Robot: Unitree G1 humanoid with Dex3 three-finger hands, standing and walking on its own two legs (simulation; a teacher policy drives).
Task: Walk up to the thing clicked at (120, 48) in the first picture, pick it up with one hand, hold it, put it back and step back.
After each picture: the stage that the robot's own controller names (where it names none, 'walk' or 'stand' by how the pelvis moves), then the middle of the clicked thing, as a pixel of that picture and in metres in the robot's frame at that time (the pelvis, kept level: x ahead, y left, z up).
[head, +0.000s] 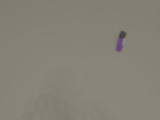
stand; (120, 41) +1.31 -0.42 -0.66
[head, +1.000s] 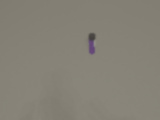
walk; (92, 44) +1.25 -0.02 -0.63
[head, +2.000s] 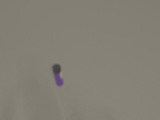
walk; (58, 75) +0.82 +0.27 -0.64
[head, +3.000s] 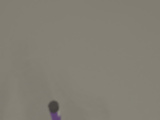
walk; (55, 112) +0.49 +0.20 -0.63
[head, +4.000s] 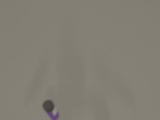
stand; (51, 110) +0.42 +0.27 -0.62
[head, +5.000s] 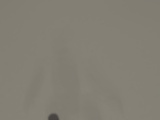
walk; out of the picture +0.41 +0.21 -0.65
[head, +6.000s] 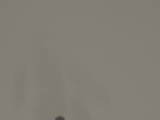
stand; out of the picture +0.38 +0.14 -0.65
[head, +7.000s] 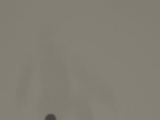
stand; out of the picture +0.37 +0.20 -0.64
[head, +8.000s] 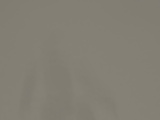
stand; out of the picture +0.34 +0.19 -0.66
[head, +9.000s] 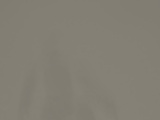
stand; out of the picture +0.35 +0.20 -0.66
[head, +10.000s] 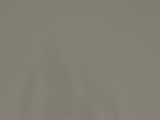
stand; out of the picture +0.34 +0.20 -0.66
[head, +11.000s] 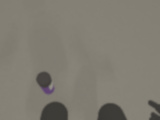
go down; (46, 84) +0.40 +0.19 -0.42
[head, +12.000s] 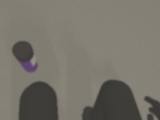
go down; (27, 59) +0.44 +0.22 -0.28
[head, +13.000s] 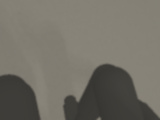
close in; out of the picture +0.42 +0.26 -0.19
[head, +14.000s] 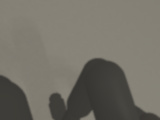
close; out of the picture +0.42 +0.28 -0.17
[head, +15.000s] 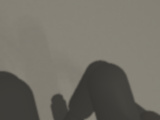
lift; out of the picture +0.38 +0.27 -0.17
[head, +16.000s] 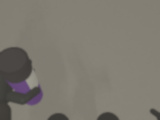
lift; (24, 82) +0.32 +0.19 +0.03
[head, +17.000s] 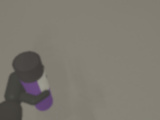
hold; (37, 85) +0.32 +0.16 +0.05
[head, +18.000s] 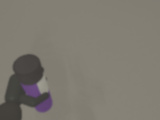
hold; (36, 87) +0.31 +0.17 +0.03
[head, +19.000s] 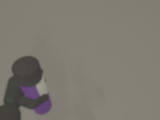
hold; (35, 89) +0.31 +0.17 +0.03
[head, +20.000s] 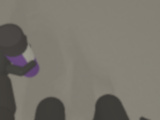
crouch; (21, 56) +0.41 +0.20 -0.04
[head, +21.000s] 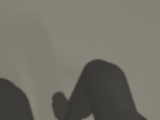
lower; out of the picture +0.41 +0.29 -0.17
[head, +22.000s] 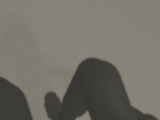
lower; out of the picture +0.42 +0.30 -0.17
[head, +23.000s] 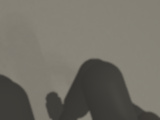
lower; out of the picture +0.41 +0.31 -0.17
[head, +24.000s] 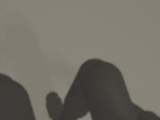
lower; out of the picture +0.40 +0.31 -0.17
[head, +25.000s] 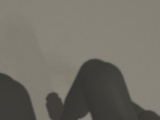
rest; out of the picture +0.40 +0.31 -0.16
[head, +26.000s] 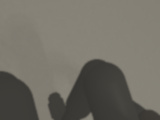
withdraw; out of the picture +0.40 +0.30 -0.16
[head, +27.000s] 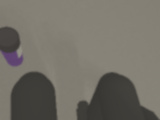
walk; (11, 50) +0.42 +0.26 -0.21
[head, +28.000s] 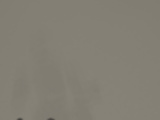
stand; out of the picture +0.36 +0.19 -0.59
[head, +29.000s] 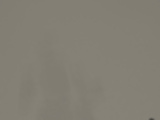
stand; out of the picture +0.36 +0.20 -0.60
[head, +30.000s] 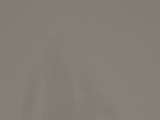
stand; out of the picture +0.39 +0.19 -0.66
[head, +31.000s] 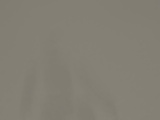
stand; out of the picture +0.35 +0.21 -0.66
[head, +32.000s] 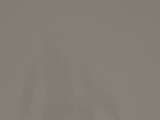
stand; out of the picture +0.34 +0.21 -0.66
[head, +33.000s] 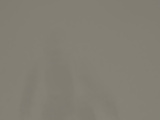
walk; out of the picture +0.35 +0.21 -0.66
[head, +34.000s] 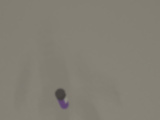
walk; (62, 99) +0.50 +0.20 -0.64
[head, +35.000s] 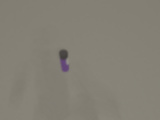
walk; (64, 61) +0.82 +0.16 -0.63
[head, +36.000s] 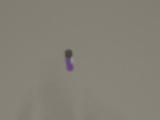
walk; (69, 60) +1.02 +0.18 -0.64
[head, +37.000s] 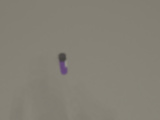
stand; (63, 64) +0.98 +0.18 -0.66
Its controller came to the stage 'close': yes
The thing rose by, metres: 0.67
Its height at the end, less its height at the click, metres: +0.00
